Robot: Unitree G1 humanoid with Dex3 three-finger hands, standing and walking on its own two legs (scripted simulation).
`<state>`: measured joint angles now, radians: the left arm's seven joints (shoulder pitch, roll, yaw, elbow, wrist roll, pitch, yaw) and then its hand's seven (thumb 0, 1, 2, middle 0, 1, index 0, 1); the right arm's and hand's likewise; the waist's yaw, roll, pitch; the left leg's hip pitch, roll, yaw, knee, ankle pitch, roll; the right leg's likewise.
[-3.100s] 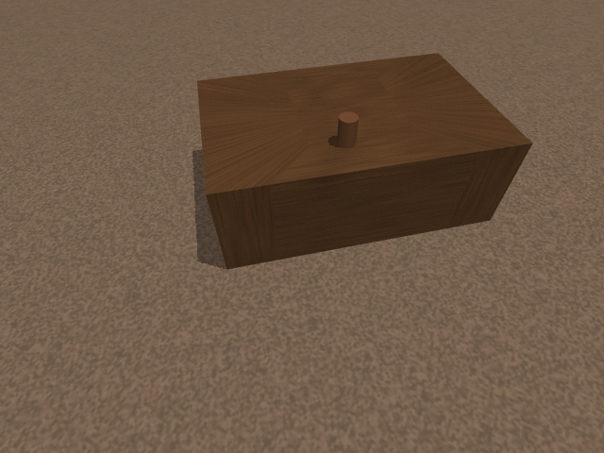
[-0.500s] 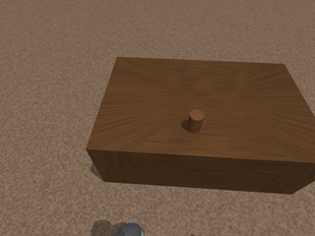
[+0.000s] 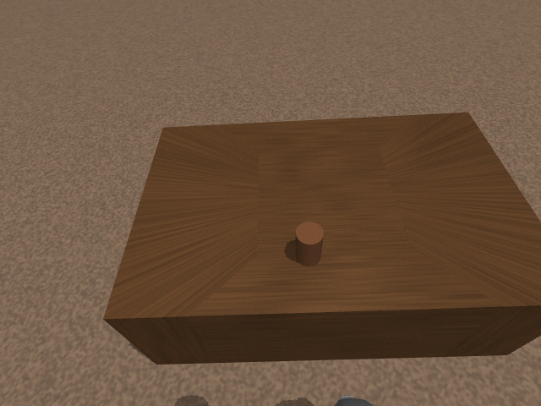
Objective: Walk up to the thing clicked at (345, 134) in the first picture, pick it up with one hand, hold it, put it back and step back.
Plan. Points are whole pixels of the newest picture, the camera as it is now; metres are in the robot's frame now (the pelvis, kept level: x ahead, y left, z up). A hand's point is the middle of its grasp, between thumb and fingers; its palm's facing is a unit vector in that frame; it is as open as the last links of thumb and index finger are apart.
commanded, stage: walk up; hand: right
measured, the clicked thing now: (308, 244) +0.54 -0.07 -0.27
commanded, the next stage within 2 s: stand in 1.92 s
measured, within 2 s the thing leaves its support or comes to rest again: neither
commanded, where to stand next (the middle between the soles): +0.08 +0.05 m, yaw +1 degrees
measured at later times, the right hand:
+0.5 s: hand out of the picture +0.10 -0.24 -0.14, palm faces -0.08 +0.91 -0.41, open 7.4 cm
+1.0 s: hand out of the picture +0.13 -0.21 -0.13, palm faces -0.06 +0.94 -0.32, open 7.4 cm
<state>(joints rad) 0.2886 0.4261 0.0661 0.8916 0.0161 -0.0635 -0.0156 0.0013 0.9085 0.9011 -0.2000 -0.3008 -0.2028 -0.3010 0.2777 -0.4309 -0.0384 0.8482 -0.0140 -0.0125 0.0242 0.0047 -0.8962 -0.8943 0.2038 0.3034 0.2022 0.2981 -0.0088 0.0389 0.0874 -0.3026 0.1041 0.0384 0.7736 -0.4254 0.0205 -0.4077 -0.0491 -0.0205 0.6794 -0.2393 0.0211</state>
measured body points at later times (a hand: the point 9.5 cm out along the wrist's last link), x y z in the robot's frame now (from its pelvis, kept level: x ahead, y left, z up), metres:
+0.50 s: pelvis +0.01 +0.04 +0.00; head +0.02 +0.05 +0.45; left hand +0.06 +0.37 -0.12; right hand +0.10 -0.29 -0.11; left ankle +0.01 +0.16 -0.71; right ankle +0.07 -0.12 -0.69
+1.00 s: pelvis +0.02 +0.04 +0.02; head +0.03 +0.03 +0.47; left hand +0.09 +0.35 -0.10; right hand +0.13 -0.26 -0.11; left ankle +0.01 +0.16 -0.71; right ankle +0.06 -0.10 -0.71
